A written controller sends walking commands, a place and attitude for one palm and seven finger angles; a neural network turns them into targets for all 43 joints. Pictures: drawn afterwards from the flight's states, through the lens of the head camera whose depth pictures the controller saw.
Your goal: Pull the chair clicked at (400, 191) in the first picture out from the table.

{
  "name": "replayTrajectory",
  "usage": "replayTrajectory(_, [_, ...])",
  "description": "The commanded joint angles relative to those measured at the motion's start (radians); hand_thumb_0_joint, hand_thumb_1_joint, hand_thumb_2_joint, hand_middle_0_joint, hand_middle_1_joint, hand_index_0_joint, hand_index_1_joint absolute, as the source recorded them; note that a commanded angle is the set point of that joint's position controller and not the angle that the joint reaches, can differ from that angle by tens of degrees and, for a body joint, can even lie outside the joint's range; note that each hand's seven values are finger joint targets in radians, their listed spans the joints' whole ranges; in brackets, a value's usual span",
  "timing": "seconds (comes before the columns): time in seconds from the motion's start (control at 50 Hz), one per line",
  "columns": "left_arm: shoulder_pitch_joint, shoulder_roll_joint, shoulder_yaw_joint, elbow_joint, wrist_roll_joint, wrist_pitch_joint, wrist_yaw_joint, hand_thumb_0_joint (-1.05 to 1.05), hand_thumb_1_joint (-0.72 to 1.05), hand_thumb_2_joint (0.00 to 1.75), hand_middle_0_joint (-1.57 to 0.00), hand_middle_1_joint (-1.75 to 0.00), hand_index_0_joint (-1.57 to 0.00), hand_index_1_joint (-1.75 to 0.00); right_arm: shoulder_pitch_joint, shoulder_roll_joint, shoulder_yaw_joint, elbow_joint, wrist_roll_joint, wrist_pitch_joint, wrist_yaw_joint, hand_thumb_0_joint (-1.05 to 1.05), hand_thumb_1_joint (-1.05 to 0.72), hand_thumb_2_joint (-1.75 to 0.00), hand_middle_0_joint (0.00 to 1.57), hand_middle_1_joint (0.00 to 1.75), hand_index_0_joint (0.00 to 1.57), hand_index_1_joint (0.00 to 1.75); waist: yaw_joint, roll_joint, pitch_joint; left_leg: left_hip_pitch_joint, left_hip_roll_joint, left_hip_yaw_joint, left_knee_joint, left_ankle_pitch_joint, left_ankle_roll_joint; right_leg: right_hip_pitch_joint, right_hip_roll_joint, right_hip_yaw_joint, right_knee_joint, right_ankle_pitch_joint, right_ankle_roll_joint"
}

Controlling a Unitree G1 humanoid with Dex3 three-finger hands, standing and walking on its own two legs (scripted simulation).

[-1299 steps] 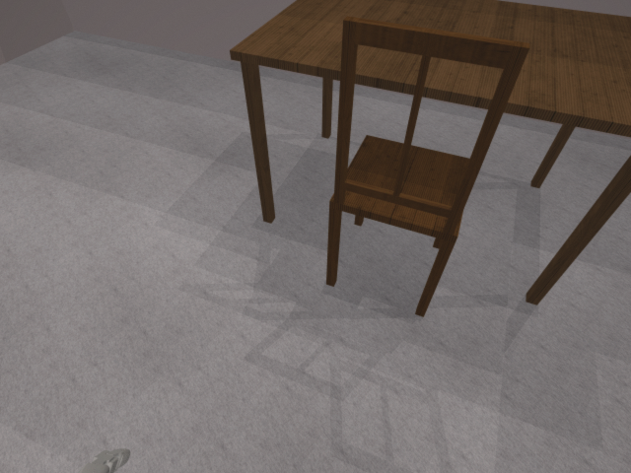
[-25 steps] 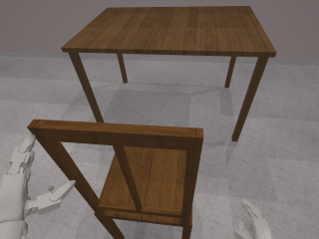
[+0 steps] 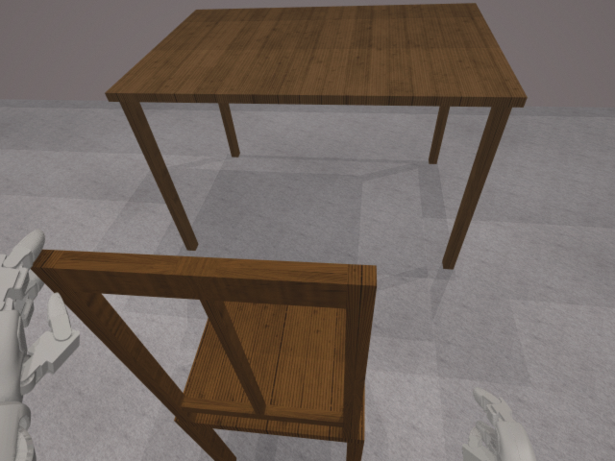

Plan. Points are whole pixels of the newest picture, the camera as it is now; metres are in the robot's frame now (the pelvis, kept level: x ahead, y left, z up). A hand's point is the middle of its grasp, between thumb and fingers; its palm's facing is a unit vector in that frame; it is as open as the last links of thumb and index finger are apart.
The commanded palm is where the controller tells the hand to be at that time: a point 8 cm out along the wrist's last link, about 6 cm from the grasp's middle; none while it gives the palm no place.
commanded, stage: draw the hand back to the body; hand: left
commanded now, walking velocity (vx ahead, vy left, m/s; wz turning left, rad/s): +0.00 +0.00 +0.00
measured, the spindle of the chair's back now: (241, 365) +0.26 +0.14 -0.05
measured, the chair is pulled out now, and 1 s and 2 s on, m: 0.58 0.58 0.58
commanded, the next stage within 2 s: step back with the hand held close in 0.08 s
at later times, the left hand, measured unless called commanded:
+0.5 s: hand (55, 343) +0.18 +0.26 +0.16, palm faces +0.34 -0.76 -0.55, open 7.4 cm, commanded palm +0.12 +0.31 +0.18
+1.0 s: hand out of the picture +0.09 +0.28 +0.17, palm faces +0.46 -0.75 -0.49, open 7.4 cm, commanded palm +0.02 +0.32 +0.18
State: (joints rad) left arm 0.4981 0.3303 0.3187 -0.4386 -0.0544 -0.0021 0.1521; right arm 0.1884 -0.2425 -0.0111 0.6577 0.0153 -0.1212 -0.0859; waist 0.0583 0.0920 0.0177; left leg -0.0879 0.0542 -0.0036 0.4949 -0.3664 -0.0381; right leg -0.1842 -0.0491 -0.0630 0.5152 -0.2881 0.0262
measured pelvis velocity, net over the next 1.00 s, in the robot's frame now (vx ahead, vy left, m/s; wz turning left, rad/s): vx -0.12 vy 0.02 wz -0.01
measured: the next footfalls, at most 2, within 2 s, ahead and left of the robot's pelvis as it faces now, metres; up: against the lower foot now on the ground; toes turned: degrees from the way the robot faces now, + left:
right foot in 1.78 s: -0.20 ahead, -0.11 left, +0.00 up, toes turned -2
left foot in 2.00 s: -0.14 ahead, +0.12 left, +0.00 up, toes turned -2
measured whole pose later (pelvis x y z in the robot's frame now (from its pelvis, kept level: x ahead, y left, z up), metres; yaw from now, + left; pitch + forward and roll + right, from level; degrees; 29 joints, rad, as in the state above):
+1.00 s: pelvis -0.12 +0.02 -0.01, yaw -1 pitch -1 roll -1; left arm 0.52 0.42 0.41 -0.51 -0.02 -0.14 0.20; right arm 0.21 -0.22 0.00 0.61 0.01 -0.10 -0.11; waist 0.01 0.01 0.05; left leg -0.36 0.03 0.01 0.60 -0.22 0.00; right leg -0.40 -0.06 -0.03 0.50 -0.13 0.04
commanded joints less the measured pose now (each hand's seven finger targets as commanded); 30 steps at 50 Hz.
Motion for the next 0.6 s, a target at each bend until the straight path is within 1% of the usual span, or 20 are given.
replayTrajectory(0.0, [-0.044,0.221,0.16,-0.26,0.016,-0.071,0.033,0.0,0.9,0.9,-0.2,-0.3,-0.2,-0.3,-0.125,-0.087,-0.024,-0.148,-0.004,-0.065,-0.004,0.0,-0.9,-0.9,0.2,0.3,0.2,0.3,0.012,0.003,-0.132,-0.02,-0.001,0.013,-0.05,0.444,0.046,0.119,-0.022,0.014,-0.057,0.371,-0.05])
replayTrajectory(0.02, [-0.038,0.198,0.144,-0.218,0.016,-0.067,0.032,0.0,0.9,0.9,-0.2,-0.3,-0.2,-0.3,-0.121,-0.08,-0.024,-0.141,-0.002,-0.059,-0.007,0.0,-0.9,-0.9,0.2,0.3,0.2,0.3,0.01,-0.027,-0.075,-0.03,0.003,0.02,-0.049,0.436,0.048,0.093,-0.02,0.008,-0.062,0.377,-0.047])
replayTrajectory(0.08, [-0.062,0.18,0.132,-0.148,0.011,-0.065,0.028,0.0,0.9,0.9,-0.2,-0.3,-0.2,-0.3,-0.121,-0.092,-0.031,-0.137,0.001,-0.04,-0.011,0.0,-0.9,-0.9,0.2,0.3,0.2,0.3,0.001,-0.079,-0.029,-0.047,0.006,0.023,-0.057,0.372,0.051,0.065,-0.018,0.003,-0.065,0.327,-0.041])
replayTrajectory(0.1, [-0.085,0.184,0.135,-0.133,0.009,-0.061,0.025,0.0,0.9,0.9,-0.2,-0.3,-0.2,-0.3,-0.128,-0.101,-0.032,-0.137,0.003,-0.037,-0.012,0.0,-0.9,-0.9,0.2,0.3,0.2,0.3,-0.005,-0.066,-0.029,-0.056,0.004,0.02,-0.064,0.341,0.051,0.066,-0.019,0.007,-0.074,0.294,-0.041])
replayTrajectory(0.12, [-0.084,0.179,0.127,-0.138,0.011,-0.067,0.024,0.0,0.9,0.9,-0.2,-0.3,-0.2,-0.3,-0.125,-0.094,-0.029,-0.139,0.001,-0.036,-0.013,0.0,-0.9,-0.9,0.2,0.3,0.2,0.3,0.002,-0.08,-0.016,-0.058,0.004,0.02,-0.064,0.351,0.054,0.061,-0.018,0.002,-0.071,0.303,-0.042])
replayTrajectory(0.16, [-0.07,0.188,0.133,-0.138,0.01,-0.072,0.022,0.0,0.9,0.9,-0.2,-0.3,-0.2,-0.3,-0.127,-0.098,-0.032,-0.143,0.0,-0.034,-0.012,0.0,-0.9,-0.9,0.2,0.3,0.2,0.3,0.009,-0.095,-0.055,-0.049,0.002,0.02,-0.064,0.347,0.058,0.078,-0.021,0.001,-0.066,0.302,-0.039])
replayTrajectory(0.18, [-0.116,0.195,0.117,-0.218,0.011,-0.082,0.02,0.0,0.9,0.9,-0.2,-0.3,-0.2,-0.3,-0.131,-0.101,-0.028,-0.153,-0.003,-0.043,-0.009,0.0,-0.9,-0.9,0.2,0.3,0.2,0.3,0.01,-0.067,-0.095,-0.027,0.001,0.016,-0.065,0.368,0.06,0.091,-0.026,0.006,-0.062,0.316,-0.04])
replayTrajectory(0.2, [-0.331,0.377,0.284,-0.293,-0.002,-0.146,0.021,0.0,0.9,0.9,-0.2,-0.3,-0.2,-0.3,-0.097,-0.102,-0.019,-0.207,0.018,-0.026,-0.01,0.0,-0.9,-0.9,0.2,0.3,0.2,0.3,-0.024,-0.002,-0.027,-0.046,0.026,-0.009,-0.058,0.321,0.066,0.017,-0.068,0.127,-0.099,0.407,-0.051])
replayTrajectory(0.22, [-0.267,0.341,0.263,-0.251,-0.002,-0.162,0.014,0.0,0.9,0.9,-0.2,-0.3,-0.2,-0.3,-0.11,-0.089,-0.027,-0.17,0.011,-0.025,-0.012,0.0,-0.9,-0.9,0.2,0.3,0.2,0.3,-0.026,-0.055,-0.03,-0.055,0.03,-0.006,-0.047,0.313,0.068,0.017,-0.09,0.127,-0.104,0.469,-0.06])
replayTrajectory(0.26, [-0.14,0.263,0.208,-0.205,0.003,-0.156,0.007,0.0,0.9,0.9,-0.2,-0.3,-0.2,-0.3,-0.119,-0.094,-0.03,-0.18,0.005,-0.018,-0.007,0.0,-0.9,-0.9,0.2,0.3,0.2,0.3,-0.031,-0.088,-0.065,-0.036,0.031,-0.008,-0.046,0.377,0.062,0.04,-0.102,0.127,-0.08,0.54,-0.062])
replayTrajectory(0.3, [-0.068,0.234,0.195,-0.212,0.005,-0.155,0.005,0.0,0.9,0.9,-0.2,-0.3,-0.2,-0.3,-0.13,-0.099,-0.034,-0.19,0.002,-0.006,-0.004,0.0,-0.9,-0.9,0.2,0.3,0.2,0.3,-0.031,-0.022,-0.125,-0.011,0.047,-0.011,-0.06,0.478,0.064,0.064,-0.099,0.11,-0.048,0.562,-0.053])
replayTrajectory(0.32, [-0.004,0.216,0.19,-0.192,0.007,-0.152,0.007,0.0,0.9,0.9,-0.2,-0.3,-0.2,-0.3,-0.13,-0.093,-0.032,-0.193,0.001,0.003,-0.002,0.0,-0.9,-0.9,0.2,0.3,0.2,0.3,-0.028,-0.013,-0.145,-0.006,0.058,-0.014,-0.063,0.53,0.064,0.07,-0.095,0.097,-0.033,0.556,-0.049])
replayTrajectory(0.34, [0.038,0.209,0.189,-0.192,0.012,-0.151,0.009,0.0,0.9,0.9,-0.2,-0.3,-0.2,-0.3,-0.134,-0.091,-0.035,-0.199,0.0,0.014,0.0,0.0,-0.9,-0.9,0.2,0.3,0.2,0.3,-0.027,-0.02,-0.162,-0.002,0.068,-0.02,-0.065,0.578,0.065,0.069,-0.089,0.089,-0.024,0.556,-0.045])
replayTrajectory(0.38, [0.085,0.219,0.204,-0.197,0.016,-0.146,0.015,0.0,0.9,0.9,-0.2,-0.3,-0.2,-0.3,-0.138,-0.089,-0.041,-0.209,0.0,0.032,0.001,0.0,-0.9,-0.9,0.2,0.3,0.2,0.3,-0.028,-0.041,-0.187,-0.02,0.077,-0.028,-0.066,0.61,0.063,0.077,-0.085,0.082,-0.014,0.545,-0.042])
replayTrajectory(0.4, [0.106,0.239,0.228,-0.195,0.017,-0.145,0.02,0.0,0.9,0.9,-0.2,-0.3,-0.2,-0.3,-0.147,-0.088,-0.048,-0.208,0.001,0.038,-0.002,0.0,-0.9,-0.9,0.2,0.3,0.2,0.3,-0.03,-0.044,-0.202,-0.025,0.079,-0.026,-0.07,0.599,0.065,0.082,-0.087,0.081,-0.015,0.542,-0.04])
replayTrajectory(0.42, [0.123,0.24,0.236,-0.198,0.016,-0.146,0.024,0.0,0.9,0.9,-0.2,-0.3,-0.2,-0.3,-0.142,-0.079,-0.046,-0.213,0.003,0.046,-0.003,0.0,-0.9,-0.9,0.2,0.3,0.2,0.3,-0.029,-0.074,-0.209,-0.044,0.08,-0.029,-0.069,0.575,0.064,0.087,-0.088,0.078,-0.012,0.528,-0.039])
replayTrajectory(0.44, [0.127,0.253,0.246,-0.209,0.016,-0.148,0.028,0.0,0.9,0.9,-0.2,-0.3,-0.2,-0.3,-0.149,-0.076,-0.049,-0.218,0.005,0.051,-0.006,0.0,-0.9,-0.9,0.2,0.3,0.2,0.3,-0.028,-0.092,-0.2,-0.062,0.079,-0.029,-0.067,0.554,0.063,0.078,-0.091,0.082,-0.013,0.535,-0.039])
replayTrajectory(0.48, [0.117,0.263,0.248,-0.239,0.015,-0.151,0.032,0.0,0.9,0.9,-0.2,-0.3,-0.2,-0.3,-0.147,-0.073,-0.05,-0.223,0.007,0.054,-0.013,0.0,-0.9,-0.9,0.2,0.3,0.2,0.3,-0.03,-0.1,-0.192,-0.086,0.078,-0.031,-0.069,0.508,0.062,0.062,-0.093,0.089,-0.01,0.516,-0.038])
replayTrajectory(0.5, [0.1,0.277,0.253,-0.255,0.013,-0.152,0.036,0.0,0.9,0.9,-0.2,-0.3,-0.2,-0.3,-0.147,-0.077,-0.052,-0.218,0.009,0.051,-0.018,0.0,-0.9,-0.9,0.2,0.3,0.2,0.3,-0.034,-0.073,-0.188,-0.103,0.079,-0.036,-0.08,0.469,0.064,0.059,-0.093,0.091,-0.011,0.483,-0.038])
replayTrajectory(0.58, [0.057,0.264,0.226,-0.277,0.015,-0.161,0.047,0.0,0.9,0.9,-0.2,-0.3,-0.2,-0.3,-0.131,-0.076,-0.04,-0.217,0.005,0.03,-0.028,0.0,-0.9,-0.9,0.2,0.3,0.2,0.3,-0.028,-0.019,-0.119,-0.199,0.086,-0.056,-0.112,0.286,0.072,0.015,-0.079,0.094,-0.021,0.32,-0.027])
